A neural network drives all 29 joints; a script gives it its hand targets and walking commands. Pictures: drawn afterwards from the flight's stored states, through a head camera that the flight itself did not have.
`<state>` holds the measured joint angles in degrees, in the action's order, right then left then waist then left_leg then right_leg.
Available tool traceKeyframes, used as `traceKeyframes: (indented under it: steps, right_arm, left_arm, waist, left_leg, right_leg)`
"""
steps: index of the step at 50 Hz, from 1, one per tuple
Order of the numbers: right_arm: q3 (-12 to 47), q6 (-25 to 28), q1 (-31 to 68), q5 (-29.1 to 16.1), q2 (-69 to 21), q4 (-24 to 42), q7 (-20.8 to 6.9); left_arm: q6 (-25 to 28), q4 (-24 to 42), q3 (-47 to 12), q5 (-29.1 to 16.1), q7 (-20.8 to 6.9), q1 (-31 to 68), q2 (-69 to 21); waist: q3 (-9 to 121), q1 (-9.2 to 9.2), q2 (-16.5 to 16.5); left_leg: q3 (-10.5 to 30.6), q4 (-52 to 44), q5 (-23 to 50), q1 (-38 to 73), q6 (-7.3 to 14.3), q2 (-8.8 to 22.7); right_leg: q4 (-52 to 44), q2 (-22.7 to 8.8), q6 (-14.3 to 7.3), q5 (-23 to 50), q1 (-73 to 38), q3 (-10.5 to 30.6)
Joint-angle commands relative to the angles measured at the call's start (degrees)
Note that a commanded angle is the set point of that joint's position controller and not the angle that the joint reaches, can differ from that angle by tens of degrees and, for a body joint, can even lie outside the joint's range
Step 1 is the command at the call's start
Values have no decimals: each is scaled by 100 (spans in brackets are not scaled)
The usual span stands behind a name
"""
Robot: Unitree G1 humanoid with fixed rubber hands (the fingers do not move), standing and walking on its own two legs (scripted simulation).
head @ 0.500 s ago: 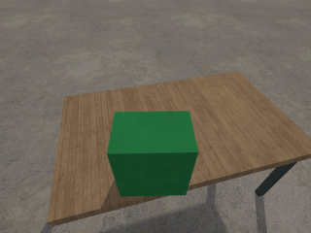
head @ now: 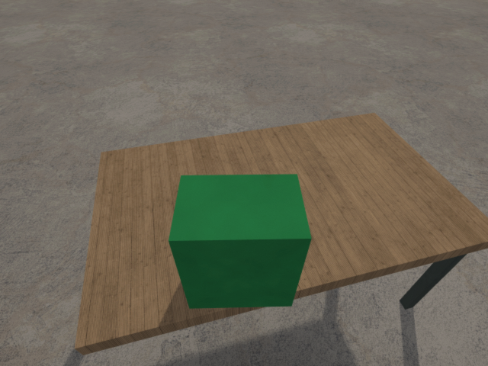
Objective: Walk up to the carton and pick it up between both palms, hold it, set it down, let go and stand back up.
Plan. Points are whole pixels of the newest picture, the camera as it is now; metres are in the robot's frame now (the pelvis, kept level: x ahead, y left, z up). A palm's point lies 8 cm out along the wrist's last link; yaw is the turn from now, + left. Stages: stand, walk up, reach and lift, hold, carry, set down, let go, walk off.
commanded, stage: stand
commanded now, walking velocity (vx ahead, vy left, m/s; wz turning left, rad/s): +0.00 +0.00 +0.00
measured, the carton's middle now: (240, 245) +0.40 +0.03 -0.08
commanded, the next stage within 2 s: none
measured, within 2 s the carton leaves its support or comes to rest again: neither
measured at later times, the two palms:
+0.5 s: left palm out of the picture +0.07 +0.30 -0.11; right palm out of the picture +0.08 -0.28 -0.12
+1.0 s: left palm out of the picture +0.07 +0.30 -0.11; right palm out of the picture +0.09 -0.28 -0.12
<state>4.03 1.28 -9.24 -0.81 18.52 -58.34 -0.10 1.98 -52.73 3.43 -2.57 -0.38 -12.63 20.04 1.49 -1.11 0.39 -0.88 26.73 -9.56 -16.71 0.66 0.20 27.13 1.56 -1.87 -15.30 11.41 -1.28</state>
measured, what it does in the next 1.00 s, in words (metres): stands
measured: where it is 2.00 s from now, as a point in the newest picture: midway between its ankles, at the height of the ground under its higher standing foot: outside the picture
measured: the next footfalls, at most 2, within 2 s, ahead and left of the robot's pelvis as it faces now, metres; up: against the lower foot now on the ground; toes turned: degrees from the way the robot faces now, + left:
none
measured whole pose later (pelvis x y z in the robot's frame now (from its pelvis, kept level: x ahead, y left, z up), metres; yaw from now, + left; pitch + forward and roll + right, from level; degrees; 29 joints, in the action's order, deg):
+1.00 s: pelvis +0.00 +0.00 +0.00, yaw +0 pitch +0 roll +0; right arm 4.0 1.2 -8.6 -0.8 18.5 -60.3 -0.1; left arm 1.9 -55.8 3.4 -2.6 -0.4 -11.4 20.0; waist 1.5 -1.1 0.4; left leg -0.8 25.8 -9.3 -16.4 0.5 0.2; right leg 26.4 1.6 -1.9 -15.1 11.1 -1.3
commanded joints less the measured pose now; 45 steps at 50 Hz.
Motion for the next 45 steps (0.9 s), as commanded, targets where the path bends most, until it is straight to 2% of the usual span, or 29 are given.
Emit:
traceKeyframes:
  steps: [1, 2, 4, 7, 9, 11, 13, 14, 15, 16, 19, 20, 21, 23, 25, 26, 27, 29, 31, 32, 36, 37, 39, 40, 41, 42, 43, 44, 45]
  right_arm:
    - [-424, 102, 406, 203, 1416, 252, 58]
    - [-394, 104, 353, 246, 1299, 256, 68]
    - [-405, 107, 352, 204, 1261, 256, 81]
    - [-383, 90, 288, 187, 1290, 227, 68]
    - [-453, 99, 296, 202, 1347, 216, 61]
    - [-410, 99, 294, 203, 1315, 233, 40]
    - [-391, 116, 221, 164, 1340, 152, 44]
    - [-453, 98, 586, 215, 1397, 173, 47]
    - [-464, 119, 442, 224, 1420, 215, 41]
    - [-433, 94, 273, 162, 1342, 197, 40]
    - [-381, 154, 481, 157, 1251, 222, 53]
    - [-384, 130, 228, 150, 1224, 139, 38]
    - [-410, 99, 287, 212, 1354, 71, 58]
    - [-390, 93, 236, 183, 1318, 85, 50]
    - [-387, 76, 439, 210, 1226, 189, 46]
    - [-435, 71, 500, 196, 1387, 170, 69]
    - [-415, 78, 382, 182, 1350, 116, 50]
    - [-420, 116, 249, 193, 1361, 106, 71]
    - [-434, 121, 267, 185, 1363, 45, 44]
    - [-442, 125, 372, 187, 1378, 125, 35]
    - [-435, 62, 295, 176, 1375, 76, 38]
    - [-448, 69, 345, 167, 1335, 134, 34]
    - [-426, 89, 445, 168, 1354, 82, 55]
    - [-423, 116, 387, 189, 1402, 42, 58]
    - [-417, 118, 292, 183, 1355, 71, 76]
    - [-436, 123, 330, 182, 1367, 16, 54]
    - [-396, 130, 328, 159, 1257, 110, 49]
    - [-396, 106, 250, 127, 1266, 32, 64]
    - [-404, 93, 257, 137, 1253, 9, 36]
  left_arm:
    - [101, -76, 40, 422, 86, 257, 1261]
    - [116, -127, 61, 398, 99, 198, 1220]
    - [120, -75, 40, 438, 60, 261, 1180]
    - [127, -175, 76, 437, 53, 279, 1255]
    - [139, -221, 64, 420, 52, 94, 1222]
    - [102, -203, 26, 385, 85, 160, 1164]
    - [115, -149, 84, 428, 112, 297, 1185]
    - [86, -127, 65, 355, 101, 277, 1255]
    - [121, -222, 66, 429, 89, 223, 1209]
    - [135, -206, 44, 412, 79, 168, 1184]
    - [124, -219, 35, 389, 88, 223, 1161]
    - [119, -231, 31, 403, 83, 251, 1166]
    - [132, -244, 41, 370, 71, 111, 1162]
    - [142, -193, 1, 391, 72, 386, 1163]
    - [118, -283, 43, 435, 74, 313, 1255]
    - [121, -239, 12, 404, 44, 132, 1167]
    - [95, -228, 75, 436, 60, 321, 1333]
    - [105, -284, 82, 443, 51, 218, 1193]
    - [104, -280, 49, 398, 63, 437, 1181]
    - [113, -261, 28, 396, 73, 300, 1108]
    - [123, -364, 89, 357, 74, 300, 1287]
    - [104, -363, 29, 404, 96, 236, 1201]
    - [101, -296, 77, 385, 77, 302, 1276]
    - [100, -343, 58, 388, 84, 286, 1194]
    - [104, -364, 31, 404, 75, 194, 1214]
    - [96, -389, 21, 362, 102, 288, 1209]
    - [136, -351, 52, 433, 97, 280, 1228]
    - [134, -322, 67, 384, 60, 399, 1194]
    - [140, -340, 101, 399, 62, 324, 1255]
  waist:
    - [121, 100, -220]
    - [202, 105, -451]
    - [160, 85, -269]
    - [71, 143, -269]
    - [218, 98, -170]
    - [-2, 138, -406]
    - [145, 177, -373]
    - [105, 20, -355]
    - [434, 60, -383]
    - [232, 156, -375]
    - [164, 152, -116]
    - [109, 235, -309]
    - [14, 75, -164]
    - [-77, 214, -379]
    - [-46, 169, -461]
    - [148, 56, -293]
    - [44, 130, -126]
    - [-141, 145, -360]
    - [161, 174, -294]
    - [44, 141, -418]
    - [-5, 141, -297]
    - [21, 129, -122]
    - [89, 51, -280]
    - [5, 62, -505]
    - [51, 167, -288]
    - [110, 105, -185]
    - [72, 173, -178]
    - [170, 114, -375]
    - [291, 138, -118]
  left_leg:
    - [812, -657, 108, 579, 233, 610]
    - [803, -587, -3, 628, 253, 621]
    - [844, -694, 35, 667, 212, 652]
    - [734, -640, 303, 663, 160, 617]
    - [796, -629, 173, 632, 217, 627]
    - [805, -593, 184, 557, 153, 624]
    - [850, -677, 206, 556, 157, 615]
    - [834, -629, 188, 467, 204, 655]
    - [815, -640, 316, 747, 184, 644]
    - [809, -612, 387, 665, 143, 642]
    - [814, -644, 149, 621, 174, 654]
    - [781, -611, 212, 582, 170, 602]
    - [852, -684, 50, 532, 219, 628]
    - [833, -668, 60, 626, 190, 634]
    - [768, -560, 113, 526, 177, 613]
    - [879, -664, 56, 610, 242, 655]
    - [858, -709, -79, 469, 224, 638]
    - [797, -694, -193, 485, 183, 600]
    - [903, -698, 78, 571, 216, 635]
    - [892, -725, 52, 540, 209, 654]
    - [814, -696, -104, 558, 204, 591]
    - [866, -677, 10, 496, 201, 606]
    - [868, -689, 95, 557, 231, 629]
    - [803, -655, 202, 541, 172, 599]
    - [806, -647, 305, 615, 178, 591]
    - [886, -641, 249, 606, 222, 635]
    - [861, -654, 162, 588, 163, 645]
    - [796, -616, 370, 548, 185, 639]
    - [816, -675, 383, 648, 175, 645]
  right_leg:
    - [-988, -839, -48, 234, -103, 892]
    - [-1026, -816, -31, 160, -128, 897]
    - [-1001, -835, -32, 253, -67, 875]
    - [-1009, -830, -29, 478, -89, 779]
    - [-995, -826, -26, 467, -223, 824]
    - [-994, -859, -53, 303, -17, 835]
    - [-984, -849, -45, 472, -165, 803]
    - [-1030, -882, -49, 412, -251, 811]
    - [-954, -890, -49, 500, -361, 837]
    - [-947, -851, -56, 848, -245, 822]
    - [-1156, -920, -47, 441, -148, 823]
    - [-1093, -904, -56, 570, -135, 859]
    - [-1016, -923, -80, 326, -92, 870]
    - [-1141, -914, -68, 188, 116, 888]
    - [-1132, -909, -61, 286, -7, 869]
    - [-1103, -898, -78, 188, -59, 834]
    - [-1147, -849, -58, 107, -127, 804]
    - [-1117, -881, -68, -1, 85, 868]
    - [-1006, -849, -75, 362, -168, 818]
    - [-1013, -852, -58, 376, -63, 826]
    - [-1176, -894, -25, 70, 1, 900]
    - [-1170, -902, -50, 150, -79, 809]
    - [-1167, -892, -32, 114, -171, 898]
    - [-1129, -942, -41, 437, -106, 884]
    - [-1108, -899, -41, 492, -121, 811]
    - [-1122, -946, -62, 460, -192, 839]
    - [-1079, -887, -56, 485, -199, 812]
    - [-1096, -952, -17, 589, -275, 851]
    - [-1077, -943, -8, 592, -364, 843]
